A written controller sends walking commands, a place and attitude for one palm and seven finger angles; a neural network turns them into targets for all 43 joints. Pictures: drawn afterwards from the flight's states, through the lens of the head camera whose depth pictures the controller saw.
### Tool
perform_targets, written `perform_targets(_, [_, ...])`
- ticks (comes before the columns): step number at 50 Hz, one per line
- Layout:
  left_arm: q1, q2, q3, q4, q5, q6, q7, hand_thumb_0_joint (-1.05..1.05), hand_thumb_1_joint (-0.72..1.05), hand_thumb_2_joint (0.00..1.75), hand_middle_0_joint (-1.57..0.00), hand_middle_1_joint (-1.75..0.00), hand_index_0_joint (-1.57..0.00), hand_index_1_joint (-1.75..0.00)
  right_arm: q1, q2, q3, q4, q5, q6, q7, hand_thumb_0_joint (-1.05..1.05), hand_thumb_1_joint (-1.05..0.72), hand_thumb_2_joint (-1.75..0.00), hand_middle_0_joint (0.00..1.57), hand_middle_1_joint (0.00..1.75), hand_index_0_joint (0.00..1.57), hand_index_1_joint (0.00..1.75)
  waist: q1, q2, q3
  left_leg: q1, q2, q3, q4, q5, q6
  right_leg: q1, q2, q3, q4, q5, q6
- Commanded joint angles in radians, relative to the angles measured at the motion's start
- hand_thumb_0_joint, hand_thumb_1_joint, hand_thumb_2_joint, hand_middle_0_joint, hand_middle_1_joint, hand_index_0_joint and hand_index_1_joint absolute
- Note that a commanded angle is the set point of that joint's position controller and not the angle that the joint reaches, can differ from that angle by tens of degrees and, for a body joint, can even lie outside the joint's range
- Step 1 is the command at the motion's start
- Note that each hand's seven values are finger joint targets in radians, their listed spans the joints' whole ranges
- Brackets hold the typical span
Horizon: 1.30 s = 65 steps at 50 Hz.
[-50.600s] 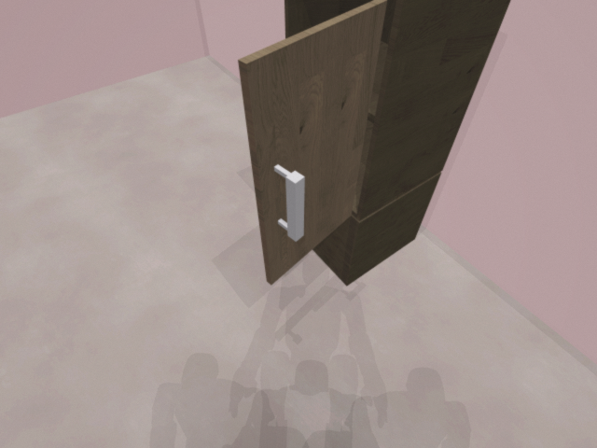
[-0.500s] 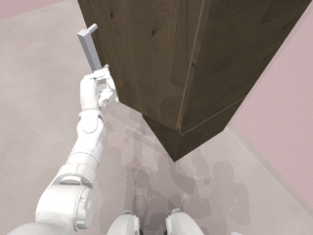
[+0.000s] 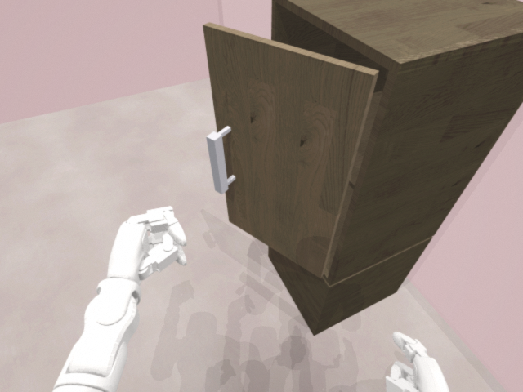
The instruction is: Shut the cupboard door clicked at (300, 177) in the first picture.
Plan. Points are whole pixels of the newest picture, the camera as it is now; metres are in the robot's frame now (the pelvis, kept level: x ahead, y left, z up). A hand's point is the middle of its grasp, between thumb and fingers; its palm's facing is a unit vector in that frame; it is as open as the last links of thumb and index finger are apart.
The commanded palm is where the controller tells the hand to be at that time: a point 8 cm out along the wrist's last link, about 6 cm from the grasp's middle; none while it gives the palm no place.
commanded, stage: draw the hand back to the body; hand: left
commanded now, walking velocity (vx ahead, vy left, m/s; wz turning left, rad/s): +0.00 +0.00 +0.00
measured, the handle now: (224, 160) +0.63 +0.13 -0.03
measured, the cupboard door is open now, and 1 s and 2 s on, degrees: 27 27 27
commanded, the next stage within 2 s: step back with the hand held close in 0.92 s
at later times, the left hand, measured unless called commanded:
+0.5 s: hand (24, 276) +0.21 +0.27 +0.17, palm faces +0.41 -0.82 -0.40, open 5.8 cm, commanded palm +0.15 +0.31 +0.19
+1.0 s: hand (27, 281) +0.19 +0.25 +0.19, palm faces +0.45 -0.79 -0.42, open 7.4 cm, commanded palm +0.14 +0.29 +0.20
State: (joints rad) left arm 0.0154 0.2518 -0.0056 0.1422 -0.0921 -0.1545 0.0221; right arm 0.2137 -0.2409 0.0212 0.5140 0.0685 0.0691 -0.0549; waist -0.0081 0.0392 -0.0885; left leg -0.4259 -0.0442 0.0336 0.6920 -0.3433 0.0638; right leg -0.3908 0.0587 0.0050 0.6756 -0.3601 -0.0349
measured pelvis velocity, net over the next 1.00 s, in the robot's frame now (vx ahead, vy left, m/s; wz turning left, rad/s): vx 0.01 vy -0.02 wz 0.02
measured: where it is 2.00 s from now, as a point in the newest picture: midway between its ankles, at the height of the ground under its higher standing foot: outside the picture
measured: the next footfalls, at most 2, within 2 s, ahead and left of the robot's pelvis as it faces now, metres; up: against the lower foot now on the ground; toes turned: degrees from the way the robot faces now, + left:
none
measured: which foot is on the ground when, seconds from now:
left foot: down 0.00-1.00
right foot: down 0.00-1.00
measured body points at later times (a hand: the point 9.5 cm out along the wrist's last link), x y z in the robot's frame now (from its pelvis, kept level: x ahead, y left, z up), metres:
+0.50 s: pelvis +0.01 +0.01 +0.02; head +0.00 -0.02 +0.47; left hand +0.18 +0.31 +0.19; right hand +0.21 -0.19 -0.07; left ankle +0.01 +0.08 -0.72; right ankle -0.01 -0.10 -0.72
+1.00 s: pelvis +0.01 -0.02 +0.02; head -0.02 -0.04 +0.47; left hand +0.16 +0.29 +0.21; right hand +0.20 -0.23 -0.06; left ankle +0.01 +0.08 -0.72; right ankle -0.01 -0.10 -0.72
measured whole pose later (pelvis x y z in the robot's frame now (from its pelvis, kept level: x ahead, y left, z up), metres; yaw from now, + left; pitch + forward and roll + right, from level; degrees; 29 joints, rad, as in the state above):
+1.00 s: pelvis +0.01 -0.02 +0.02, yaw +1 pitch -4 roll +0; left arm 0.47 0.37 0.34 -0.39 -0.08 -0.07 0.10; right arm 0.20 -0.24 0.03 0.62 0.03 -0.08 -0.06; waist 0.06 0.08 -0.02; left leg -0.13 -0.04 0.00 0.43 -0.24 0.04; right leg -0.08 0.06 -0.01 0.39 -0.25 -0.05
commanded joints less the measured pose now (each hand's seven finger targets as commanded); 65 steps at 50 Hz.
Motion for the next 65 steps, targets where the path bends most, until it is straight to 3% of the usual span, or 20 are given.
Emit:
perform_targets(1, [-0.237, 0.142, 0.084, -0.360, 0.008, -0.006, 0.044, 0.00, 0.90, 0.90, -0.92, -1.08, -0.92, -1.08, -0.120, -0.083, -0.013, -0.147, -0.004, -0.042, -0.028, 0.00, -0.90, -0.90, 0.20, 0.30, 0.20, 0.30, -0.001, -0.002, -0.114, 0.228, 0.060, -0.084, -0.193, 0.194, -0.021, 0.102, -0.049, 0.016, -0.188, 0.221, 0.005])
perform_targets(7, [-0.042, 0.144, 0.123, -0.476, 0.010, 0.056, 0.056, 0.00, 0.90, 0.90, -0.75, -0.90, -0.75, -0.90, -0.134, -0.078, 0.005, -0.136, -0.019, -0.066, -0.026, 0.00, -0.90, -0.90, 0.20, 0.30, 0.20, 0.30, 0.019, 0.034, -0.073, 0.333, 0.077, -0.114, -0.272, 0.299, -0.046, 0.181, -0.046, -0.011, -0.251, 0.268, -0.001])
perform_targets(12, [0.075, 0.188, 0.204, -0.571, 0.013, 0.075, 0.065, 0.00, 0.90, 0.90, -0.61, -0.75, -0.61, -0.75, -0.143, -0.080, 0.007, -0.126, -0.032, -0.082, -0.013, 0.00, -0.90, -0.90, 0.20, 0.30, 0.20, 0.30, 0.035, 0.038, -0.037, 0.361, 0.087, -0.127, -0.322, 0.358, -0.069, 0.232, -0.046, -0.022, -0.292, 0.284, -0.003])
perform_targets(20, [0.255, 0.290, 0.386, -0.702, 0.009, 0.068, 0.081, 0.00, 0.90, 0.90, -0.39, -0.51, -0.39, -0.51, -0.158, -0.083, -0.006, -0.108, -0.041, -0.114, 0.001, 0.00, -0.90, -0.90, 0.20, 0.30, 0.20, 0.30, 0.062, 0.041, -0.037, 0.352, 0.083, -0.111, -0.333, 0.403, -0.070, 0.301, -0.047, -0.018, -0.324, 0.312, -0.002])
perform_targets(22, [0.284, 0.296, 0.408, -0.753, 0.009, 0.059, 0.085, 0.00, 0.90, 0.90, -0.34, -0.45, -0.34, -0.45, -0.155, -0.080, -0.009, -0.105, -0.039, -0.125, 0.004, 0.00, -0.90, -0.90, 0.20, 0.30, 0.20, 0.30, 0.063, 0.084, -0.043, 0.355, 0.085, -0.112, -0.334, 0.409, -0.077, 0.303, -0.051, -0.022, -0.319, 0.304, -0.001])
perform_targets(27, [0.387, 0.340, 0.506, -0.783, 0.002, 0.044, 0.094, 0.00, 0.90, 0.90, -0.20, -0.30, -0.20, -0.30, -0.153, -0.088, -0.024, -0.090, -0.036, -0.150, 0.005, 0.00, -0.90, -0.90, 0.20, 0.30, 0.20, 0.30, 0.071, 0.051, -0.014, 0.328, 0.081, -0.101, -0.332, 0.371, -0.070, 0.297, -0.051, -0.018, -0.328, 0.288, 0.001])
perform_targets(29, [0.379, 0.269, 0.440, -0.726, 0.006, 0.045, 0.089, 0.00, 0.90, 0.90, -0.20, -0.30, -0.20, -0.30, -0.146, -0.093, -0.027, -0.078, -0.037, -0.156, 0.007, 0.00, -0.90, -0.90, 0.20, 0.30, 0.20, 0.30, 0.055, 0.029, 0.049, 0.318, 0.081, -0.106, -0.344, 0.323, -0.067, 0.251, -0.052, -0.022, -0.333, 0.252, 0.004])
perform_targets(31, [0.371, 0.250, 0.421, -0.674, 0.007, 0.049, 0.088, 0.00, 0.90, 0.90, -0.20, -0.30, -0.20, -0.30, -0.144, -0.104, -0.033, -0.070, -0.038, -0.161, 0.004, 0.00, -0.90, -0.90, 0.20, 0.30, 0.20, 0.30, 0.050, -0.010, 0.089, 0.303, 0.079, -0.100, -0.350, 0.258, -0.055, 0.226, -0.055, -0.016, -0.344, 0.211, 0.008])
perform_targets(36, [0.331, 0.288, 0.441, -0.704, 0.010, 0.029, 0.095, 0.00, 0.90, 0.90, -0.20, -0.30, -0.20, -0.30, -0.148, -0.102, -0.039, -0.069, -0.039, -0.172, -0.007, 0.00, -0.90, -0.90, 0.20, 0.30, 0.20, 0.30, 0.060, -0.021, 0.017, 0.316, 0.062, -0.080, -0.336, 0.235, -0.030, 0.259, -0.066, -0.002, -0.348, 0.193, 0.010])
perform_targets(40, [0.318, 0.343, 0.481, -0.763, 0.012, 0.015, 0.105, 0.00, 0.90, 0.90, -0.20, -0.30, -0.20, -0.30, -0.163, -0.098, -0.031, -0.066, -0.042, -0.192, -0.015, 0.00, -0.90, -0.90, 0.20, 0.30, 0.20, 0.30, 0.073, 0.055, -0.001, 0.314, 0.052, -0.070, -0.322, 0.239, -0.027, 0.275, -0.070, 0.015, -0.362, 0.197, 0.007])
perform_targets(42, [0.330, 0.334, 0.478, -0.775, 0.013, 0.012, 0.110, 0.00, 0.90, 0.90, -0.20, -0.30, -0.20, -0.30, -0.165, -0.086, -0.025, -0.063, -0.043, -0.202, -0.017, 0.00, -0.90, -0.90, 0.20, 0.30, 0.20, 0.30, 0.073, 0.086, 0.010, 0.310, 0.050, -0.068, -0.323, 0.251, -0.030, 0.276, -0.070, 0.011, -0.356, 0.213, 0.004])
perform_targets(46, [0.372, 0.314, 0.478, -0.731, 0.008, 0.016, 0.102, 0.00, 0.90, 0.90, -0.20, -0.30, -0.20, -0.30, -0.161, -0.081, -0.026, -0.054, -0.043, -0.203, -0.013, 0.00, -0.90, -0.90, 0.20, 0.30, 0.20, 0.30, 0.072, 0.064, 0.054, 0.306, 0.053, -0.056, -0.318, 0.283, -0.031, 0.262, -0.069, 0.016, -0.363, 0.251, 0.007])
perform_targets(50, [0.405, 0.291, 0.475, -0.654, -0.001, 0.024, 0.087, 0.00, 0.90, 0.90, -0.20, -0.30, -0.20, -0.30, -0.158, -0.086, -0.034, -0.053, -0.042, -0.190, -0.009, 0.00, -0.90, -0.90, 0.20, 0.30, 0.20, 0.30, 0.071, -0.009, 0.084, 0.300, 0.057, -0.052, -0.318, 0.276, -0.025, 0.246, -0.068, 0.020, -0.376, 0.238, 0.013])
perform_targets(52, [0.393, 0.283, 0.463, -0.663, -0.003, 0.021, 0.084, 0.00, 0.90, 0.90, -0.20, -0.30, -0.20, -0.30, -0.157, -0.087, -0.036, -0.057, -0.041, -0.182, -0.007, 0.00, -0.90, -0.90, 0.20, 0.30, 0.20, 0.30, 0.068, -0.003, 0.069, 0.306, 0.058, -0.049, -0.319, 0.266, -0.023, 0.250, -0.072, 0.024, -0.373, 0.227, 0.016])
perform_targets(53, [0.298, 0.387, 0.564, -0.704, 0.011, -0.021, 0.096, 0.00, 0.90, 0.90, -0.20, -0.30, -0.20, -0.30, -0.145, -0.125, -0.056, -0.080, -0.030, -0.162, -0.006, 0.00, -0.90, -0.90, 0.20, 0.30, 0.20, 0.30, 0.033, -0.004, 0.096, 0.259, 0.068, -0.082, -0.243, 0.174, 0.000, 0.147, -0.135, 0.152, -0.440, 0.202, 0.031])
perform_targets(54, [0.376, 0.322, 0.514, -0.637, 0.012, -0.035, 0.093, 0.00, 0.90, 0.90, -0.20, -0.30, -0.20, -0.30, -0.144, -0.116, -0.057, -0.057, -0.040, -0.150, -0.008, 0.00, -0.90, -0.90, 0.20, 0.30, 0.20, 0.30, 0.026, -0.041, 0.080, 0.266, 0.063, -0.092, -0.204, 0.167, 0.001, 0.126, -0.167, 0.172, -0.455, 0.190, 0.025])
perform_targets(56, [0.392, 0.314, 0.494, -0.648, 0.021, -0.048, 0.094, 0.00, 0.90, 0.90, -0.20, -0.30, -0.20, -0.30, -0.152, -0.108, -0.059, -0.057, -0.041, -0.136, -0.006, 0.00, -0.90, -0.90, 0.20, 0.30, 0.20, 0.30, 0.024, -0.072, 0.062, 0.258, 0.063, -0.089, -0.180, 0.174, -0.002, 0.117, -0.196, 0.176, -0.446, 0.227, 0.024])
perform_targets(58, [0.411, 0.313, 0.489, -0.672, 0.021, -0.060, 0.097, 0.00, 0.90, 0.90, -0.20, -0.30, -0.20, -0.30, -0.137, -0.114, -0.069, -0.061, -0.039, -0.124, -0.007, 0.00, -0.90, -0.90, 0.20, 0.30, 0.20, 0.30, 0.020, -0.049, -0.001, 0.260, 0.069, -0.085, -0.180, 0.216, -0.006, 0.154, -0.205, 0.155, -0.395, 0.312, 0.015])
perform_targets(61, [0.430, 0.346, 0.512, -0.749, 0.021, -0.070, 0.106, 0.00, 0.90, 0.90, -0.20, -0.30, -0.20, -0.30, -0.143, -0.120, -0.074, -0.078, -0.039, -0.113, -0.020, 0.00, -0.90, -0.90, 0.20, 0.30, 0.20, 0.30, 0.018, 0.031, -0.077, 0.295, 0.095, -0.093, -0.228, 0.369, -0.007, 0.204, -0.171, 0.095, -0.296, 0.476, 0.030])
perform_targets(65, [0.468, 0.403, 0.573, -0.791, 0.015, -0.057, 0.116, 0.00, 0.90, 0.90, -0.20, -0.30, -0.20, -0.30, -0.143, -0.126, -0.075, -0.105, -0.042, -0.082, -0.032, 0.00, -0.90, -0.90, 0.20, 0.30, 0.20, 0.30, 0.024, 0.036, -0.141, 0.290, 0.124, -0.109, -0.225, 0.626, -0.015, 0.263, -0.132, 0.055, -0.193, 0.633, 0.036])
